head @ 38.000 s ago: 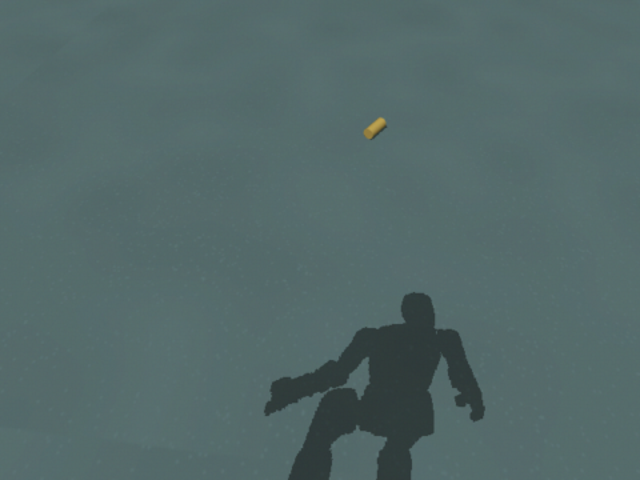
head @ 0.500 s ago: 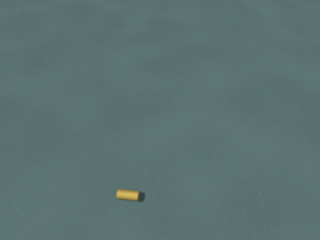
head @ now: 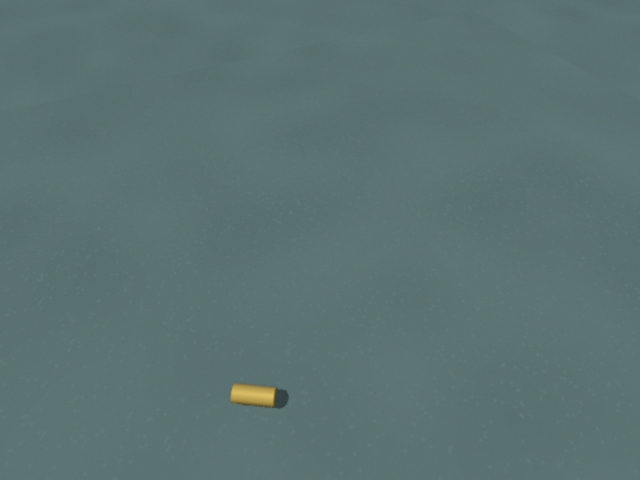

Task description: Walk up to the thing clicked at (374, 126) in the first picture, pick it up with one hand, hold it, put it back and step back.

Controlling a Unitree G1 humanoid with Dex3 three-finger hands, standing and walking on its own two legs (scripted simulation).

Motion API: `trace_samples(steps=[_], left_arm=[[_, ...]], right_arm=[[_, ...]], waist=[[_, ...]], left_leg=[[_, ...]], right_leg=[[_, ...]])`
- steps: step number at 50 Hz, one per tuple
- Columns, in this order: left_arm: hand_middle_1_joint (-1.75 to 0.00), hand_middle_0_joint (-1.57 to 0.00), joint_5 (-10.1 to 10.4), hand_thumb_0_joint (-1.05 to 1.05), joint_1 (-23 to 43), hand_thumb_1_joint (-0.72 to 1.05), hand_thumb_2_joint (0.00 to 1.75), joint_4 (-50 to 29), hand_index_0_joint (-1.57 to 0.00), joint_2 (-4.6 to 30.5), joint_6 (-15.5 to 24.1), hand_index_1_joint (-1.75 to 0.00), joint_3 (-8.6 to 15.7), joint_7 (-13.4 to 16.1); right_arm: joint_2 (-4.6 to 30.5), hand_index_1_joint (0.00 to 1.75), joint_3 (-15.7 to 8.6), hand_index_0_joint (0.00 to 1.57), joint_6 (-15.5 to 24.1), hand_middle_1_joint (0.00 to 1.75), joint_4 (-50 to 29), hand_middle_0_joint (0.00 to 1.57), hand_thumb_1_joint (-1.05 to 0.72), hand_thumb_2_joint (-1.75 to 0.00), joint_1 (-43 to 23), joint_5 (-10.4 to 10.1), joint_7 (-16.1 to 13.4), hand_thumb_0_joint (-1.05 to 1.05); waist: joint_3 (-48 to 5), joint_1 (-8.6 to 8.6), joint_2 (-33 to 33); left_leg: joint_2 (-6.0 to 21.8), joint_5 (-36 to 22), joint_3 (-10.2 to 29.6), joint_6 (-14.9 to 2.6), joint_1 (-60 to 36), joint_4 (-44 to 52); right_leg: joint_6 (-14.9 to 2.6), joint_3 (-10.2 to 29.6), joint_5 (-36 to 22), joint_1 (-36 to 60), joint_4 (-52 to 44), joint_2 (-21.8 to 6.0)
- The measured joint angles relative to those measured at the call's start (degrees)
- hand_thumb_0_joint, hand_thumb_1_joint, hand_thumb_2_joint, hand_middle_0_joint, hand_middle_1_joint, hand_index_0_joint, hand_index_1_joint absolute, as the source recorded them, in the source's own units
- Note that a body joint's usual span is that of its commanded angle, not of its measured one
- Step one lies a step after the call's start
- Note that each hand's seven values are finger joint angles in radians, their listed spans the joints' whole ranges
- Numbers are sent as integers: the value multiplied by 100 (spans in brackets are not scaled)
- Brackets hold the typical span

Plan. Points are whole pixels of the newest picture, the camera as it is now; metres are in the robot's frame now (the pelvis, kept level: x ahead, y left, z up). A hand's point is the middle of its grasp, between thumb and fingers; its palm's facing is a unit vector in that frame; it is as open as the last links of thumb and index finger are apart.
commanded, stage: stand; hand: left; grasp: from above
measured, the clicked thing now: (254, 394) +0.45 +0.22 -0.75
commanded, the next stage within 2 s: step back in 0.72 s
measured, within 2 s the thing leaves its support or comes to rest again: neither
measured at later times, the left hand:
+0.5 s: hand out of the picture +0.07 +0.24 -0.16, palm faces +0.01 -0.94 -0.33, open 7.4 cm
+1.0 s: hand out of the picture +0.07 +0.30 -0.18, palm faces -0.01 -0.93 -0.37, open 7.4 cm
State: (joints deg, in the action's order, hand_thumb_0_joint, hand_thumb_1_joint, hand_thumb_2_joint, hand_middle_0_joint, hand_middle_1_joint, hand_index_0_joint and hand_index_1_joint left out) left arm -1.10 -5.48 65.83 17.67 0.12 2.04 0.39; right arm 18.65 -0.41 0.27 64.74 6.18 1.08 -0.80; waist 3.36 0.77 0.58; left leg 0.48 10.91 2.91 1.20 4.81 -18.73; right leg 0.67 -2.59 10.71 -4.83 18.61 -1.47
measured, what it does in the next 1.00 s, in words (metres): shifts its weight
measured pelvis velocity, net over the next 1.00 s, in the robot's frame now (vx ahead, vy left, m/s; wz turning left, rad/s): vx -0.04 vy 0.04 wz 0.02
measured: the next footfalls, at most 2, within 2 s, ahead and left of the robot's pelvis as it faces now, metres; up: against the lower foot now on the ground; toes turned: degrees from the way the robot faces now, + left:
right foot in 1.50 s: -0.13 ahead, -0.04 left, +0.00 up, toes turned -2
left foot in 1.88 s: -0.21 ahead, +0.19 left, +0.00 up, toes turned -3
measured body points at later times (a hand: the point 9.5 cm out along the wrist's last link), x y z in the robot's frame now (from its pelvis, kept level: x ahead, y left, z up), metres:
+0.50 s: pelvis +0.00 +0.00 +0.00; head +0.01 +0.00 +0.45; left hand +0.07 +0.29 -0.14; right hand +0.07 -0.30 -0.14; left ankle +0.00 +0.13 -0.75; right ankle +0.00 -0.12 -0.75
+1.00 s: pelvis -0.04 +0.04 -0.02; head +0.03 +0.05 +0.42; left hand +0.07 +0.35 -0.15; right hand +0.04 -0.29 -0.14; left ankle -0.05 +0.14 -0.74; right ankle +0.00 -0.12 -0.75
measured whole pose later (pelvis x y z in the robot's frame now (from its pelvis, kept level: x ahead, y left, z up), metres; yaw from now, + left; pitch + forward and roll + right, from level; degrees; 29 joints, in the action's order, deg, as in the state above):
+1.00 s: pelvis -0.04 +0.04 -0.02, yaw +1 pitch -1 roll -1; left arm -1.5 -3.4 55.5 21.5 -1.9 4.2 0.8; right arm 23.0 -2.7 -2.6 55.9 6.8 0.3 0.7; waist 10.1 -1.0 -0.8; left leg -1.8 22.3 1.7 -2.6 17.4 -41.7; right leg 2.2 -2.0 14.5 -17.4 33.1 -4.5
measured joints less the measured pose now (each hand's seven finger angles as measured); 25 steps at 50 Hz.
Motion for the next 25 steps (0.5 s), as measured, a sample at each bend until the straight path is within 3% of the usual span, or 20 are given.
trace_samples(steps=[25], left_arm=[[-30,-21,27,1,-85,91,90,5,-21,79,17,-30,-50,-40]], right_arm=[[31,30,28,21,-7,30,64,20,-90,-90,103,-2,42,0]], waist=[[-2,-25,-26]], left_leg=[[6,-4,-5,14,37,37]], right_leg=[[-19,5,31,-72,33,4]])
